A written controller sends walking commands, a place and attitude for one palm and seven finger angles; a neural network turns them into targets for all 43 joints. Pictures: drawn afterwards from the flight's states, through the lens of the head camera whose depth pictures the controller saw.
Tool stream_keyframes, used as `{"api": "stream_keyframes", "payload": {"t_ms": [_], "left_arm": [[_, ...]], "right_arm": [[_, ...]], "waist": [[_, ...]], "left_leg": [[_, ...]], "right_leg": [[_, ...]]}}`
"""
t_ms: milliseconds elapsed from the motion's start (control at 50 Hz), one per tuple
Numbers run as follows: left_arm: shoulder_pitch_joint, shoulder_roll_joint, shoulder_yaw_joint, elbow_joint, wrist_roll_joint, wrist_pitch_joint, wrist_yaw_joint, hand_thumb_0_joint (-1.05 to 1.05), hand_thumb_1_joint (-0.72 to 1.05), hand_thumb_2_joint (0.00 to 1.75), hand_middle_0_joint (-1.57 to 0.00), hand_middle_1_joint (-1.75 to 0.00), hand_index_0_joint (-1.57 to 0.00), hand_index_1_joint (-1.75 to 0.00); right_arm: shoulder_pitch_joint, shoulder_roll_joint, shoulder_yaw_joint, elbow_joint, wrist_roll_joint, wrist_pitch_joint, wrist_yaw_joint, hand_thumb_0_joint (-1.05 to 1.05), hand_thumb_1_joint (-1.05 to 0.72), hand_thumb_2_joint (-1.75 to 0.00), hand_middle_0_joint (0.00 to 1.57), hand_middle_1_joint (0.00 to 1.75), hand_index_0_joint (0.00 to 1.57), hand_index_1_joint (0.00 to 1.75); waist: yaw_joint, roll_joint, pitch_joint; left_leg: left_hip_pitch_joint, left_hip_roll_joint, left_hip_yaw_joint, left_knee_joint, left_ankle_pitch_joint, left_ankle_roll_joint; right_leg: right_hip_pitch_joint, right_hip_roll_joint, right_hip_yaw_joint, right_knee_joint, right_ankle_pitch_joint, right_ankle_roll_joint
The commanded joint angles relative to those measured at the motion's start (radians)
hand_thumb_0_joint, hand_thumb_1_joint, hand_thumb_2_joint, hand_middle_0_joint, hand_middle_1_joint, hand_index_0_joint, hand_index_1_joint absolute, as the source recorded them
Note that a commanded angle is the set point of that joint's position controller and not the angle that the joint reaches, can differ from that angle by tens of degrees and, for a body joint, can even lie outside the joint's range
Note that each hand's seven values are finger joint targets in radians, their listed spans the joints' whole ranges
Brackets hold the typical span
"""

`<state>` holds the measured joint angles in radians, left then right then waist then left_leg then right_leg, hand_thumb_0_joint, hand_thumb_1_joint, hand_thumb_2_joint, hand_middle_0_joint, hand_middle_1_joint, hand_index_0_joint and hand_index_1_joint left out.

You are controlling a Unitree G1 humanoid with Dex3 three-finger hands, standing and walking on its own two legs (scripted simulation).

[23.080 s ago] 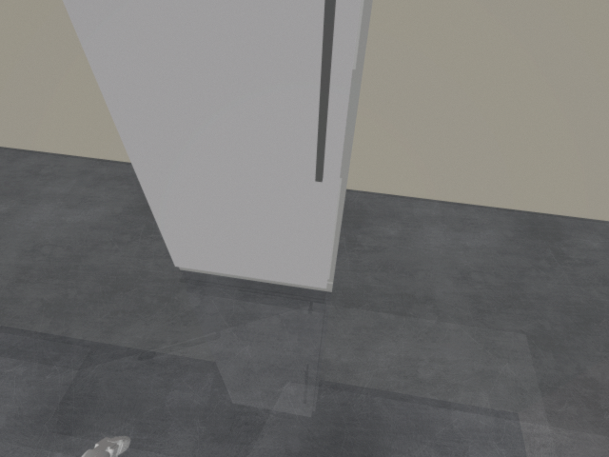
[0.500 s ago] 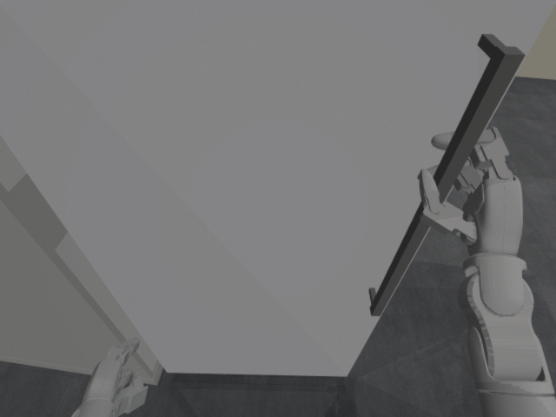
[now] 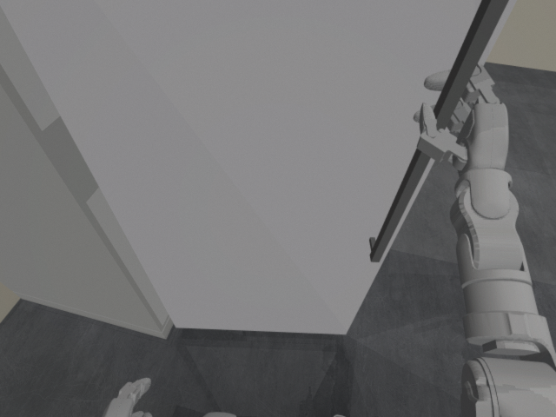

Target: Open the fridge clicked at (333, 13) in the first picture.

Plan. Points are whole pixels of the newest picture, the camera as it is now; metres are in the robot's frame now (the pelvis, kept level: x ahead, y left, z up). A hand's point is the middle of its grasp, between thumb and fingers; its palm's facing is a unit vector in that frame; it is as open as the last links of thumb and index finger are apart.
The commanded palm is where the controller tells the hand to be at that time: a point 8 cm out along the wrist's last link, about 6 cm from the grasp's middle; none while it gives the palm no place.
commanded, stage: stop walking and hold the door back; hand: right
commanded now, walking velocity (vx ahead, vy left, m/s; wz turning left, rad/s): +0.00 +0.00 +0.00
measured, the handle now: (412, 163) +0.47 -0.14 +0.13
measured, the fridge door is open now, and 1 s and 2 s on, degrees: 78 77 77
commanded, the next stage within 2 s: loosen the grip on the handle in 0.68 s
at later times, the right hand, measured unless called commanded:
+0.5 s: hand (431, 149) +0.40 -0.13 +0.21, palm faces +0.03 +0.98 -0.18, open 6.5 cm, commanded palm +0.39 -0.19 +0.20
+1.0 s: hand (430, 136) +0.43 -0.13 +0.22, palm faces +0.03 +0.99 -0.14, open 8.6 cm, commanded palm +0.39 -0.18 +0.21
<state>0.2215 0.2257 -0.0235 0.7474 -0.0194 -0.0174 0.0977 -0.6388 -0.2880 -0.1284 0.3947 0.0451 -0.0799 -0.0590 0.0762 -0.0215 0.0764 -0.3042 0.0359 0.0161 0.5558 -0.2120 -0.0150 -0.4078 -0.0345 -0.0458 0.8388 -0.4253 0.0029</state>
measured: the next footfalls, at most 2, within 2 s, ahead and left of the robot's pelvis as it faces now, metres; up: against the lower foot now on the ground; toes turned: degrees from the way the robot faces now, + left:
right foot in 0.06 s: +0.11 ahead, -0.13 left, +0.00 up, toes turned -4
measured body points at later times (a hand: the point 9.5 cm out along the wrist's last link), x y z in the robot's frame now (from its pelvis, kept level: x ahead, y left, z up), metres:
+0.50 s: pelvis +0.05 -0.02 +0.01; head +0.05 -0.02 +0.46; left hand +0.23 +0.20 -0.08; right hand +0.40 -0.18 +0.22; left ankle +0.06 +0.14 -0.73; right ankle +0.07 -0.12 -0.73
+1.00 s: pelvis +0.03 +0.00 +0.01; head +0.02 +0.01 +0.46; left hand +0.17 +0.24 -0.08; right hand +0.42 -0.18 +0.22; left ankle +0.06 +0.14 -0.73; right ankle +0.07 -0.12 -0.73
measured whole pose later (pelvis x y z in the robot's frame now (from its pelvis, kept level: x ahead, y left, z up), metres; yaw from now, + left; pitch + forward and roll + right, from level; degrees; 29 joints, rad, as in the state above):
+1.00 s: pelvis +0.03 +0.00 +0.01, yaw +2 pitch -1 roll -1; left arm 0.25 0.22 -0.01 0.63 -0.03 -0.12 0.01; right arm -0.47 -0.26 -0.16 0.34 0.08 -0.13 0.02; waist 0.04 -0.01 -0.01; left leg -0.27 0.04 -0.02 0.53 -0.24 -0.02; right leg -0.25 -0.04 -0.10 0.49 -0.22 0.01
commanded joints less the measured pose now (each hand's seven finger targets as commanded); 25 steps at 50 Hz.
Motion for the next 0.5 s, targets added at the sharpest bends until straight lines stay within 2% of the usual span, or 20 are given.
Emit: {"api": "stream_keyframes", "payload": {"t_ms": [0, 20, 40, 60, 80, 100, 120, 140, 160, 180, 200, 220, 280, 340, 360, 400, 480], "left_arm": [[-0.115, 0.118, 0.049, -0.163, 0.009, -0.064, 0.014, 0.0, 0.9, 0.9, -0.2, -0.3, -0.2, -0.3], [-0.119, 0.143, 0.059, -0.172, 0.013, -0.064, 0.011, 0.0, 0.9, 0.9, -0.2, -0.3, -0.2, -0.3], [-0.135, 0.156, 0.066, -0.2, 0.004, -0.062, 0.002, 0.0, 0.9, 0.9, -0.2, -0.3, -0.2, -0.3], [-0.156, 0.12, 0.049, -0.214, -0.01, -0.059, -0.009, 0.0, 0.9, 0.9, -0.2, -0.3, -0.2, -0.3], [-0.169, 0.112, 0.041, -0.215, -0.004, -0.061, -0.008, 0.0, 0.9, 0.9, -0.2, -0.3, -0.2, -0.3], [-0.158, 0.115, 0.045, -0.215, -0.005, -0.063, -0.004, 0.0, 0.9, 0.9, -0.2, -0.3, -0.2, -0.3], [-0.137, 0.144, 0.058, -0.201, 0.002, -0.062, -0.006, 0.0, 0.9, 0.9, -0.2, -0.3, -0.2, -0.3], [-0.136, 0.125, 0.052, -0.216, -0.001, -0.063, -0.012, 0.0, 0.9, 0.9, -0.2, -0.3, -0.2, -0.3], [-0.139, 0.113, 0.049, -0.227, -0.002, -0.068, -0.016, 0.0, 0.9, 0.9, -0.2, -0.3, -0.2, -0.3], [-0.137, 0.116, 0.055, -0.223, 0.0, -0.068, -0.016, 0.0, 0.9, 0.9, -0.2, -0.3, -0.2, -0.3], [-0.137, 0.116, 0.055, -0.221, 0.005, -0.068, -0.015, 0.0, 0.9, 0.9, -0.2, -0.3, -0.2, -0.3], [-0.133, 0.113, 0.053, -0.221, 0.003, -0.062, -0.017, 0.0, 0.9, 0.9, -0.2, -0.3, -0.2, -0.3], [-0.148, 0.097, 0.043, -0.235, 0.002, -0.05, -0.019, 0.0, 0.9, 0.9, -0.2, -0.3, -0.2, -0.3], [-0.158, 0.09, 0.037, -0.237, 0.001, -0.044, -0.018, 0.0, 0.9, 0.9, -0.2, -0.3, -0.2, -0.3], [-0.16, 0.084, 0.036, -0.239, 0.001, -0.041, -0.017, 0.0, 0.9, 0.9, -0.2, -0.3, -0.2, -0.3], [-0.163, 0.089, 0.038, -0.238, 0.0, -0.035, -0.013, 0.0, 0.9, 0.9, -0.2, -0.3, -0.2, -0.3], [-0.172, 0.081, 0.031, -0.235, -0.001, -0.016, -0.009, 0.0, 0.9, 0.9, -0.2, -0.3, -0.2, -0.3]], "right_arm": [[-0.293, -0.206, -0.103, -0.264, 0.02, -0.072, -0.027, 0.0, -0.9, -0.9, 0.45, 1.4, 0.45, 1.4], [-0.293, -0.192, -0.095, -0.282, 0.016, -0.079, -0.026, 0.0, -0.9, -0.9, 0.45, 1.4, 0.45, 1.4], [-0.298, -0.142, -0.058, -0.333, 0.021, -0.084, -0.022, 0.0, -0.9, -0.9, 0.45, 1.4, 0.45, 1.4], [-0.289, -0.055, 0.016, -0.341, 0.032, -0.083, -0.013, 0.0, -0.9, -0.9, 0.45, 1.4, 0.45, 1.4], [-0.271, -0.045, 0.024, -0.341, 0.023, -0.077, -0.016, 0.0, -0.9, -0.9, 0.45, 1.4, 0.45, 1.4], [-0.282, -0.082, -0.002, -0.385, 0.024, -0.082, -0.021, 0.0, -0.9, -0.9, 0.45, 1.4, 0.45, 1.4], [-0.204, -0.135, -0.052, -0.371, 0.009, -0.081, -0.031, 0.0, -0.9, -0.9, 0.45, 1.4, 0.45, 1.4], [-0.162, -0.068, 0.011, -0.414, 0.007, -0.082, -0.023, 0.0, -0.9, -0.9, 0.45, 1.4, 0.45, 1.4], [-0.136, -0.052, 0.024, -0.455, 0.005, -0.081, -0.02, 0.0, -0.9, -0.9, 0.45, 1.4, 0.45, 1.4], [-0.097, -0.095, -0.016, -0.46, 0.001, -0.078, -0.027, 0.0, -0.9, -0.9, 0.45, 1.4, 0.45, 1.4], [-0.062, -0.071, 0.01, -0.46, -0.002, -0.072, -0.026, 0.0, -0.9, -0.9, 0.45, 1.4, 0.45, 1.4], [-0.032, -0.09, -0.011, -0.469, 0.001, -0.069, -0.029, 0.0, -0.9, -0.9, 0.45, 1.4, 0.45, 1.4], [0.006, -0.074, 0.006, -0.539, 0.004, -0.072, -0.028, 0.0, -0.9, -0.9, 0.45, 1.4, 0.45, 1.4], [0.032, -0.056, 0.032, -0.568, 0.004, -0.065, -0.027, 0.0, -0.9, -0.9, 0.45, 1.4, 0.45, 1.4], [0.046, -0.045, 0.043, -0.58, 0.005, -0.062, -0.026, 0.0, -0.9, -0.9, 0.45, 1.4, 0.45, 1.4], [0.068, -0.056, 0.039, -0.588, 0.006, -0.055, -0.028, 0.0, -0.9, -0.9, 0.45, 1.4, 0.45, 1.4], [0.08, -0.063, 0.026, -0.543, 0.009, -0.04, -0.031, 0.0, -0.9, -0.9, 0.45, 1.4, 0.45, 1.4]], "waist": [[-0.053, 0.16, -0.291], [-0.069, 0.013, -0.283], [-0.083, -0.084, -0.284], [-0.078, -0.095, -0.268], [-0.079, -0.115, -0.239], [-0.082, -0.085, -0.238], [-0.091, -0.034, -0.26], [-0.086, 0.008, -0.298], [-0.076, 0.042, -0.332], [-0.073, 0.056, -0.346], [-0.068, 0.015, -0.325], [-0.074, 0.025, -0.325], [-0.075, 0.07, -0.341], [-0.074, 0.055, -0.351], [-0.074, 0.078, -0.358], [-0.071, 0.072, -0.355], [-0.073, 0.115, -0.338]], "left_leg": [[-0.018, 0.131, -0.045, -0.128, -0.251, 0.075], [-0.048, 0.061, -0.011, -0.027, -0.248, 0.04], [-0.039, -0.021, 0.042, 0.068, -0.195, 0.004], [0.025, -0.051, 0.033, 0.118, -0.256, -0.002], [0.051, -0.04, 0.019, 0.115, -0.236, -0.003], [0.071, -0.029, 0.015, 0.046, -0.168, -0.004], [0.113, -0.021, 0.012, -0.02, -0.1, -0.005], [0.153, -0.006, 0.007, -0.086, -0.029, -0.003], [0.175, 0.022, -0.017, -0.111, 0.073, 0.005], [0.173, 0.051, -0.043, -0.104, 0.118, 0.015], [0.155, 0.052, -0.023, -0.091, 0.124, 0.013], [0.145, 0.04, -0.017, -0.08, 0.122, 0.008], [0.141, 0.045, -0.027, -0.093, 0.186, 0.007], [0.128, 0.044, -0.029, -0.099, 0.233, 0.005], [0.127, 0.046, -0.032, -0.106, 0.255, 0.005], [0.124, 0.05, -0.036, -0.117, 0.278, 0.006], [0.112, 0.062, -0.049, -0.148, 0.282, 0.009]], "right_leg": [[0.294, -0.01, -0.037, -0.353, 0.163, -0.008], [0.294, -0.102, 0.088, -0.434, 0.133, -0.042], [0.26, -0.209, 0.235, -0.489, 0.146, -0.09], [0.152, -0.256, 0.323, -0.568, 0.012, -0.116], [0.109, -0.268, 0.315, -0.583, -0.022, -0.133], [0.14, -0.252, 0.288, -0.534, 0.105, -0.13], [0.157, -0.229, 0.228, -0.472, 0.247, -0.105], [0.192, -0.183, 0.151, -0.41, 0.366, -0.076], [0.221, -0.142, 0.082, -0.361, 0.432, -0.048], [0.212, -0.114, 0.041, -0.345, 0.409, -0.027], [0.204, -0.101, 0.03, -0.373, 0.38, -0.019], [0.205, -0.116, 0.044, -0.385, 0.387, -0.021], [0.225, -0.115, 0.034, -0.36, 0.435, -0.022], [0.259, -0.113, 0.023, -0.359, 0.475, -0.021], [0.273, -0.111, 0.016, -0.351, 0.481, -0.021], [0.281, -0.104, 0.008, -0.353, 0.486, -0.019], [0.265, -0.088, -0.001, -0.346, 0.448, -0.014]]}}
